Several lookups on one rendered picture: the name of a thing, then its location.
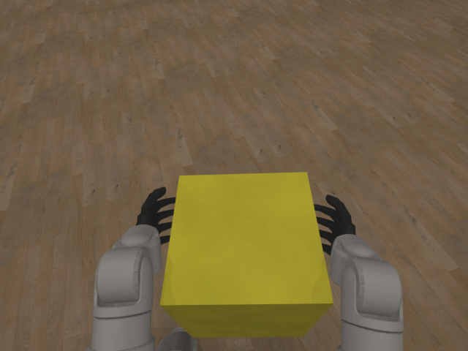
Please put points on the right robot forearm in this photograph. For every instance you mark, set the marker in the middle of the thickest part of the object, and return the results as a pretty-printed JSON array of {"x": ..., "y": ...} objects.
[{"x": 371, "y": 297}]

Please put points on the left robot forearm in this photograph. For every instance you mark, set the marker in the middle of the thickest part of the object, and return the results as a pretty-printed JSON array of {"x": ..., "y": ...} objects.
[{"x": 123, "y": 292}]

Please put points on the carton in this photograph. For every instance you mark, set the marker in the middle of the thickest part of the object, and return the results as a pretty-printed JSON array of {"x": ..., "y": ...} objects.
[{"x": 245, "y": 257}]

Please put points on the left robot thigh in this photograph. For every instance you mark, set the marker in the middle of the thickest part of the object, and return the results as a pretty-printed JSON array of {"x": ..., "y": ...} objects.
[{"x": 177, "y": 341}]

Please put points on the right robot hand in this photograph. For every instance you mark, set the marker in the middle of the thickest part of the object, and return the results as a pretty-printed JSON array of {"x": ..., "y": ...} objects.
[{"x": 342, "y": 221}]

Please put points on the left robot hand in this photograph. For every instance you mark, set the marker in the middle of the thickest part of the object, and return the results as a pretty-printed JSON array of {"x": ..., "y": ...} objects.
[{"x": 149, "y": 213}]

